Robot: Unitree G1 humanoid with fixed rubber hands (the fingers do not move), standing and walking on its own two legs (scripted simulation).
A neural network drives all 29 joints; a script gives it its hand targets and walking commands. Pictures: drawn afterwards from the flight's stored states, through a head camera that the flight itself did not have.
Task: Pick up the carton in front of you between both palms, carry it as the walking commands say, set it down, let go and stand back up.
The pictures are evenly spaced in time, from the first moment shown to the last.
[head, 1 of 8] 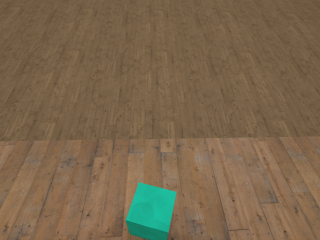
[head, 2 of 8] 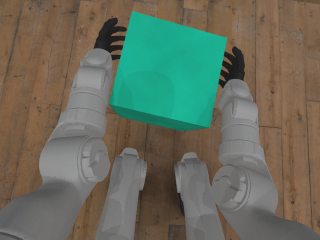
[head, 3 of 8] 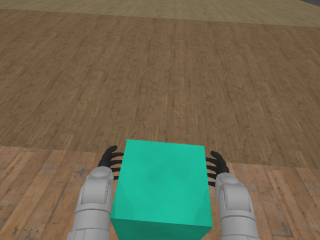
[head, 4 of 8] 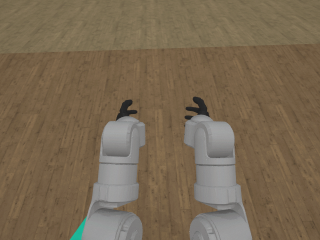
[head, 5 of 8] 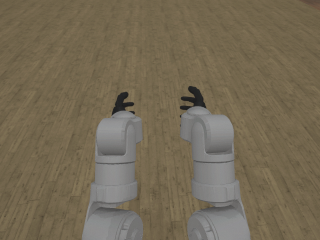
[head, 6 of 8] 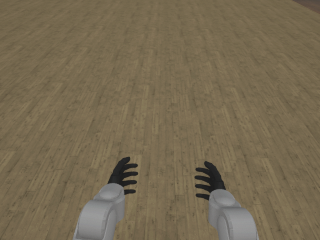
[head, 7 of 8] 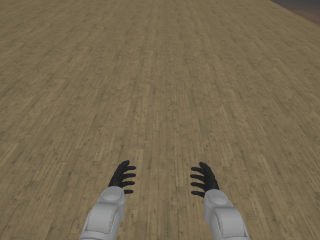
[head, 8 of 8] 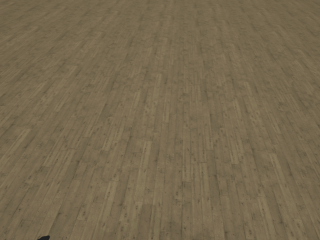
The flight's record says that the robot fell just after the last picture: no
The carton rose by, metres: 0.74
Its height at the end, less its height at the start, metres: +0.14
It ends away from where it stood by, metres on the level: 1.81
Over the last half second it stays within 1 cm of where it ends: yes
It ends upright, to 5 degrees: no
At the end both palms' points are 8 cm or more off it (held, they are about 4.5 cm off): yes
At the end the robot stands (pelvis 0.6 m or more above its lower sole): yes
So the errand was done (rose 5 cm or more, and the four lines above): no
